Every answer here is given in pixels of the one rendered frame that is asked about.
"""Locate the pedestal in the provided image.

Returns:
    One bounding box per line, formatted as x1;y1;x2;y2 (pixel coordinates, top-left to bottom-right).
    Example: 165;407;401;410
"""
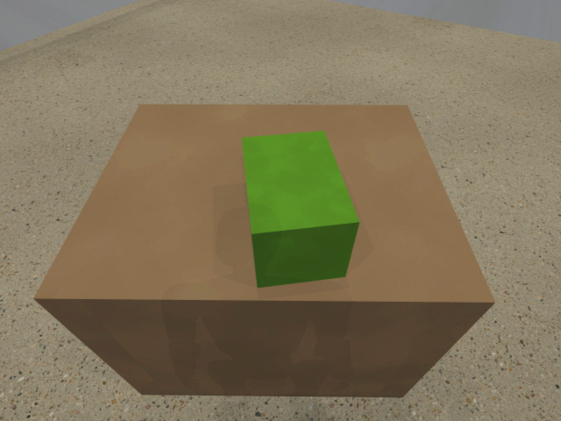
33;104;495;397

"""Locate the carton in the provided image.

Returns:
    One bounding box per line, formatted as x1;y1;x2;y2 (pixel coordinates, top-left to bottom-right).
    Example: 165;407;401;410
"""
242;131;359;288

